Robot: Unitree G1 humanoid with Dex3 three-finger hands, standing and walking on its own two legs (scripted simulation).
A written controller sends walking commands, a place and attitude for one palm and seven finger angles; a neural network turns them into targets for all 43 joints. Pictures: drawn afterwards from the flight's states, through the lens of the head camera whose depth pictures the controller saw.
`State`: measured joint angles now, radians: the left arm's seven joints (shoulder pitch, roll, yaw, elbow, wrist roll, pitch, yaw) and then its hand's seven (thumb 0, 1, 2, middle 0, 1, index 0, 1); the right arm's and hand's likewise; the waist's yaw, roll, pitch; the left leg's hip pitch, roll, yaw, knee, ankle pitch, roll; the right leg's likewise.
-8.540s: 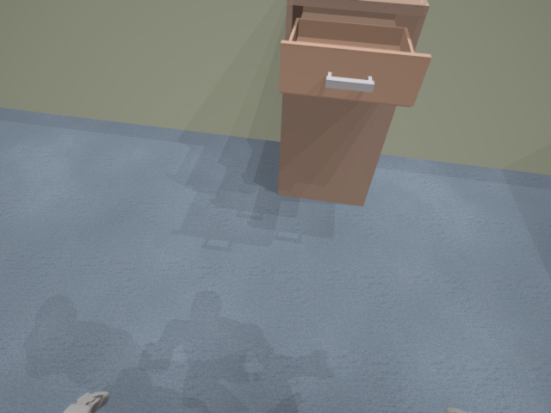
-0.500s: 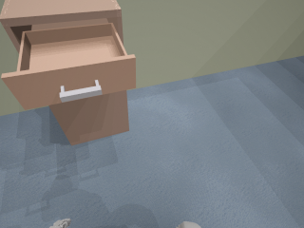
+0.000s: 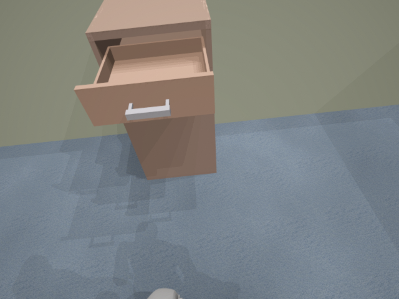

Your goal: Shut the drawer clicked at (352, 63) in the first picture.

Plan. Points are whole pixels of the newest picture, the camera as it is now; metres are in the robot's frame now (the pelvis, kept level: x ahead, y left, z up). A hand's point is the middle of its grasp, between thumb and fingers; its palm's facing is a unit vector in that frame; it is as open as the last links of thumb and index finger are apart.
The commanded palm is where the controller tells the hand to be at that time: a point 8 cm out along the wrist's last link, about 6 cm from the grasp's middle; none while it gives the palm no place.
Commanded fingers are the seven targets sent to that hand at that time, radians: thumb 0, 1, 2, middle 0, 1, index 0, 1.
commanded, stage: take the last steps up to it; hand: left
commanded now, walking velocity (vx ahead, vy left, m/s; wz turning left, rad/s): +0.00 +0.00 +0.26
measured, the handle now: (148, 108) +0.61 +0.17 +0.04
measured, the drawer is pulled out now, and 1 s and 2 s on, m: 0.30 0.30 0.30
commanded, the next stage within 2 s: come to a stop and stand still in 1.26 s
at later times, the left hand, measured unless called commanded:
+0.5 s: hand out of the picture +0.00 +0.24 -0.18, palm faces +0.13 -0.98 -0.15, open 7.4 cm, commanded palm none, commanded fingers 0.00 0.90 0.90 -0.20 -0.30 -0.20 -0.30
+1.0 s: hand (158, 249) +0.27 +0.14 -0.17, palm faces +0.07 -0.97 -0.22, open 7.2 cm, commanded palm none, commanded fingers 0.00 0.90 0.90 -0.20 -0.30 -0.20 -0.30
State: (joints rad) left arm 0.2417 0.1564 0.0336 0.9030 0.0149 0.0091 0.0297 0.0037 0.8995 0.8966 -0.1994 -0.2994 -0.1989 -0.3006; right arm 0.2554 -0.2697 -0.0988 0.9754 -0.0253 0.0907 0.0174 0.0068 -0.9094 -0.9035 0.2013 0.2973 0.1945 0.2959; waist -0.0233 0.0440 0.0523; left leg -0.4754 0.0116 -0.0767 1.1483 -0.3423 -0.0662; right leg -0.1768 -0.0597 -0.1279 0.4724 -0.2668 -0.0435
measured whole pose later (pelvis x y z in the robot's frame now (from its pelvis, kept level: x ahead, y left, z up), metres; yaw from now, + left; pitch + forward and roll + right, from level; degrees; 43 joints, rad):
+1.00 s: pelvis +0.20 -0.05 -0.01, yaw +2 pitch -2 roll -1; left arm 0.19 0.16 0.05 1.03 0.01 -0.05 0.03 -0.01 0.94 0.90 -0.20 -0.30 -0.20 -0.30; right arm 0.31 -0.16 -0.07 1.06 -0.03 0.00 0.00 0.01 -0.91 -0.90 0.20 0.30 0.19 0.30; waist -0.05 0.03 0.04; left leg -0.51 0.11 0.05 1.17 -0.30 0.00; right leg -0.25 0.03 -0.17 0.46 -0.19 -0.09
